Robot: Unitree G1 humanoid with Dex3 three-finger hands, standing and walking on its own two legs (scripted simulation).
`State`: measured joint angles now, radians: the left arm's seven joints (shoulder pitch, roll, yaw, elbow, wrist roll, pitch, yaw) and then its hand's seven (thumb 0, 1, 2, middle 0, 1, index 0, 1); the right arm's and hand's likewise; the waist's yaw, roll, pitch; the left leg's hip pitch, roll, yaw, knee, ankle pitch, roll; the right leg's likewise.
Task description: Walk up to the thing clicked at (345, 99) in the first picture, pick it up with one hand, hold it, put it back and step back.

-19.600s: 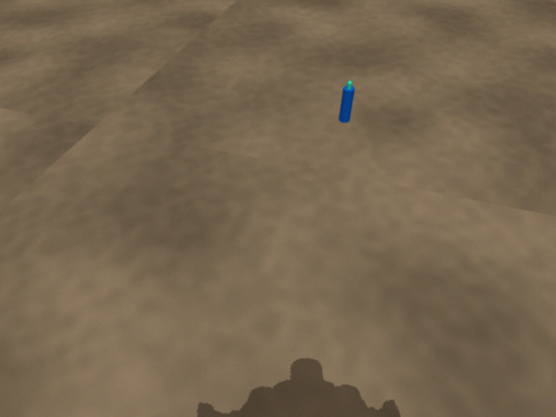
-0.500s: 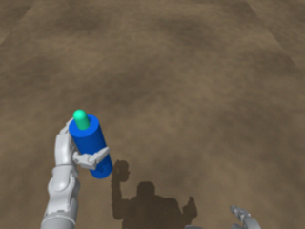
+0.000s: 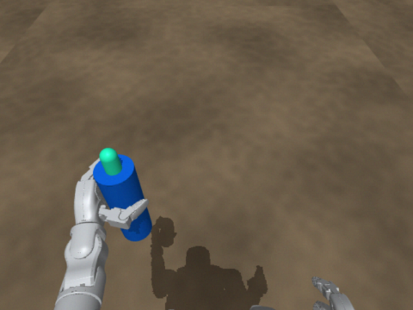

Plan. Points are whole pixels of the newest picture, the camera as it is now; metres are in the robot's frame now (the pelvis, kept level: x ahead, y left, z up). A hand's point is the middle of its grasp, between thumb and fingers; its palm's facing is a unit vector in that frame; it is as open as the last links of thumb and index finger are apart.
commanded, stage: hold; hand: left
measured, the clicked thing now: (125, 196) +0.33 +0.17 +0.04
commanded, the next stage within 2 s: crouch in 0.82 s
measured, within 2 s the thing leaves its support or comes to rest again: neither
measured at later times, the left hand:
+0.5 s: hand (124, 193) +0.33 +0.17 +0.05, palm faces +0.11 -0.99 -0.01, open 9.9 cm
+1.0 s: hand (123, 196) +0.32 +0.17 +0.05, palm faces +0.11 -0.99 -0.01, open 9.9 cm
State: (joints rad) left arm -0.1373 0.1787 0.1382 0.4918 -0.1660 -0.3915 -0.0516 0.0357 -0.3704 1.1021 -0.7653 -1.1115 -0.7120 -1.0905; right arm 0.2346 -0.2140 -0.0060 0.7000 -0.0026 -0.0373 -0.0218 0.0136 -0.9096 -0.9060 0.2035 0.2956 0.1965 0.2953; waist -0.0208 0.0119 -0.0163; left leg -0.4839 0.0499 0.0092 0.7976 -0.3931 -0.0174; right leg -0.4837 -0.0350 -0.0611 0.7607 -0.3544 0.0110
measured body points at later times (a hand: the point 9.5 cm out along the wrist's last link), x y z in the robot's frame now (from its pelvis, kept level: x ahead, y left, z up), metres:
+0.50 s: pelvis +0.00 +0.00 +0.00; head +0.03 +0.00 +0.45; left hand +0.31 +0.22 +0.05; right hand +0.12 -0.24 -0.11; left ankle +0.01 +0.13 -0.71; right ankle +0.02 -0.13 -0.71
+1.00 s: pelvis +0.00 +0.00 +0.00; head +0.03 +0.01 +0.45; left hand +0.31 +0.22 +0.05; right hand +0.12 -0.24 -0.11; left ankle +0.01 +0.13 -0.71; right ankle +0.02 -0.13 -0.71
